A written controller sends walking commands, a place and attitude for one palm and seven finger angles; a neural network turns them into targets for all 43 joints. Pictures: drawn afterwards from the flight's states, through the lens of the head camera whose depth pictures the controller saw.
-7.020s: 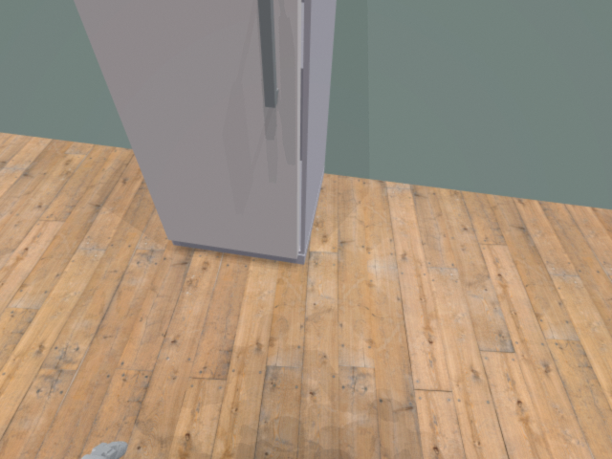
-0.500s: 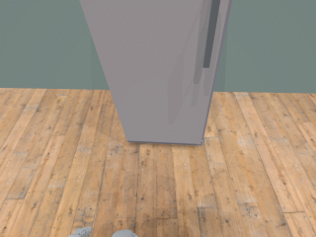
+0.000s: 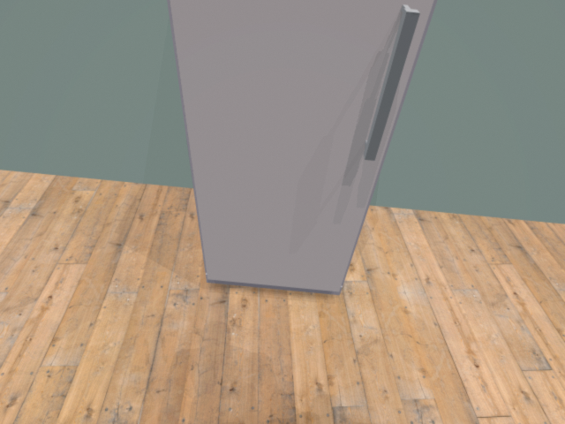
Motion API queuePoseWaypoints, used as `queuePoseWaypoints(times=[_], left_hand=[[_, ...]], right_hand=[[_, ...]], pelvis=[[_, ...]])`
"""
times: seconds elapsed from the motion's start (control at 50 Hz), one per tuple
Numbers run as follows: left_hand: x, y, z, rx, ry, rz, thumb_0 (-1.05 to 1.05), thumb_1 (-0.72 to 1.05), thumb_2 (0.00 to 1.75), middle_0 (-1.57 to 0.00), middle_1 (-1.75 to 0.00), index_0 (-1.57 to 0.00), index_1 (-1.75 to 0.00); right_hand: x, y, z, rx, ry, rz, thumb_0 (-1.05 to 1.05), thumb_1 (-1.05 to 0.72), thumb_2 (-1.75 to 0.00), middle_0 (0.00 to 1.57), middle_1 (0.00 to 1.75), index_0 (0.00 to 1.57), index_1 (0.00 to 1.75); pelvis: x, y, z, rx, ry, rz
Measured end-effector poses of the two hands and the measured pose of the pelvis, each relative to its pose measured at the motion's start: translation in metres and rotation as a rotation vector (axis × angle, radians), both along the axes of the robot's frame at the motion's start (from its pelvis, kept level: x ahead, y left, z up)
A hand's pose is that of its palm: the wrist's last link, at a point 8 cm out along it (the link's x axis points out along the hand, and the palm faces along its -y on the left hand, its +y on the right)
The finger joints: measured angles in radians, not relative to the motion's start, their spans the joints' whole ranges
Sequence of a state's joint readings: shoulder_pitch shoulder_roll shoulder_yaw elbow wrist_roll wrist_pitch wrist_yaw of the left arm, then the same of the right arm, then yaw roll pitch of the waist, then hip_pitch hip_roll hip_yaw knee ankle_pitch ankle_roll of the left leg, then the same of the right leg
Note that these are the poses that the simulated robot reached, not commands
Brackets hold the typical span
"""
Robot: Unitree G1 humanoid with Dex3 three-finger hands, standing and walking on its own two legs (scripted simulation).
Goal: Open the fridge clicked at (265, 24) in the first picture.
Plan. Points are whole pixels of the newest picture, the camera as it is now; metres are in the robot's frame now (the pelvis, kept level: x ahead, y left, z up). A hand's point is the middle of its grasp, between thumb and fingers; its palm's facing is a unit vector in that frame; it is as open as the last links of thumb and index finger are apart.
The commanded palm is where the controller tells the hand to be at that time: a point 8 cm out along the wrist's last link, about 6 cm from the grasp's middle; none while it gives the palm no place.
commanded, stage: take the last steps up to it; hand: right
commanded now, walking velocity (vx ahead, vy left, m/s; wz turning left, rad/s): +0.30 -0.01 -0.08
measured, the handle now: (385, 90) +0.77 -0.18 +0.17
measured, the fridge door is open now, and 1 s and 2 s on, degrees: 0 0 0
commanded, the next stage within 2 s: come to a stop and stand still in 0.66 s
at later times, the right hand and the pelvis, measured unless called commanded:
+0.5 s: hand out of the picture -0.01 -0.17 -0.18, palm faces +0.20 +0.98 -0.09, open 7.4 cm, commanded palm none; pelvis +0.14 -0.06 -0.02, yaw -2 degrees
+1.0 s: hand (396, 343) +0.34 -0.22 -0.17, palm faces +0.00 +0.98 -0.21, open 7.4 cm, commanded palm none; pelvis +0.24 -0.05 -0.01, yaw -2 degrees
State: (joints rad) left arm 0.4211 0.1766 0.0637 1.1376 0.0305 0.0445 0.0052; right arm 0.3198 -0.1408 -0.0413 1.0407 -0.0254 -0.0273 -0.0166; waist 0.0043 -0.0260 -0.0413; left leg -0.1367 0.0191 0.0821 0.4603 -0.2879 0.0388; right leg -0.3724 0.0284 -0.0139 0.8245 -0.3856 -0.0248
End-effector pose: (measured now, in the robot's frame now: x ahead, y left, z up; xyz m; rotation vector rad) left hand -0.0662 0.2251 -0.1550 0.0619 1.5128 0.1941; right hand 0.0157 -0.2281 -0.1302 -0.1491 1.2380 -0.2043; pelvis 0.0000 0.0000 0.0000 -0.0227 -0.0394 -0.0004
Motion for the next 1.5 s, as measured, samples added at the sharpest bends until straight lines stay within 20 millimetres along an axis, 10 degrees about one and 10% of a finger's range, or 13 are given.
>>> queuePoseWaypoints(times=[0.16,0.28,0.44,0.5,0.7,0.9,1.1,1.32,1.5], left_hand=[[0.066,0.012,0.007,-0.002,-0.072,-0.042,0.01,0.91,0.90,-0.20,-0.30,-0.20,-0.30],[0.156,-0.005,0.006,-0.004,-0.150,-0.132,0.01,0.92,0.90,-0.20,-0.30,-0.19,-0.30],[0.314,-0.064,0.008,0.025,-0.380,-0.264,0.01,0.92,0.90,-0.20,-0.30,-0.19,-0.30],[0.342,-0.082,0.014,0.034,-0.453,-0.246,0.01,0.92,0.90,-0.20,-0.30,-0.20,-0.30],[0.333,-0.070,0.029,0.089,-0.402,-0.116,-0.05,0.96,0.89,-0.21,-0.30,-0.20,-0.30],[0.279,-0.053,-0.006,0.030,-0.106,-0.029,-0.01,0.92,0.90,-0.20,-0.30,-0.20,-0.30],[0.270,-0.061,-0.007,0.019,-0.002,-0.042,0.01,0.92,0.90,-0.20,-0.30,-0.20,-0.30],[0.276,-0.096,0.015,0.059,-0.136,-0.075,0.00,0.91,0.90,-0.20,-0.30,-0.20,-0.30],[0.269,-0.096,0.016,0.053,-0.125,-0.062,0.01,0.93,0.90,-0.21,-0.30,-0.20,-0.30]], right_hand=[[-0.062,0.030,0.003,0.049,0.218,-0.091,0.00,-0.92,-0.89,0.20,0.30,0.20,0.30],[-0.085,0.049,0.002,0.123,0.338,-0.176,0.00,-0.91,-0.89,0.20,0.30,0.20,0.30],[-0.069,0.033,-0.017,0.205,0.480,-0.239,0.00,-0.90,-0.89,0.20,0.30,0.20,0.30],[-0.034,0.007,-0.026,0.197,0.469,-0.200,0.00,-0.90,-0.89,0.20,0.30,0.20,0.30],[0.184,-0.077,-0.017,0.049,0.043,-0.038,0.00,-0.91,-0.89,0.19,0.30,0.20,0.30],[0.317,-0.059,-0.004,-0.018,-0.138,0.084,0.00,-0.91,-0.90,0.19,0.30,0.19,0.30],[0.301,-0.042,-0.017,0.032,-0.073,0.029,-0.01,-0.92,-0.89,0.20,0.30,0.20,0.30],[0.226,-0.092,-0.022,0.043,0.062,-0.030,-0.01,-0.92,-0.89,0.20,0.30,0.20,0.30],[0.172,-0.080,-0.019,0.064,0.211,-0.033,0.00,-0.91,-0.89,0.20,0.30,0.20,0.30]], pelvis=[[0.031,0.005,0.008,0.003,0.004,-0.034],[0.063,-0.009,0.003,0.017,0.017,-0.056],[0.121,-0.051,-0.020,0.038,0.032,-0.054],[0.138,-0.063,-0.021,0.025,0.015,-0.029],[0.189,-0.075,-0.001,0.008,0.002,-0.011],[0.239,-0.051,-0.013,-0.010,-0.012,-0.005],[0.230,-0.056,-0.013,0.025,0.002,-0.051],[0.209,-0.085,-0.003,0.037,0.007,-0.035],[0.207,-0.084,0.003,0.032,0.013,-0.024]])
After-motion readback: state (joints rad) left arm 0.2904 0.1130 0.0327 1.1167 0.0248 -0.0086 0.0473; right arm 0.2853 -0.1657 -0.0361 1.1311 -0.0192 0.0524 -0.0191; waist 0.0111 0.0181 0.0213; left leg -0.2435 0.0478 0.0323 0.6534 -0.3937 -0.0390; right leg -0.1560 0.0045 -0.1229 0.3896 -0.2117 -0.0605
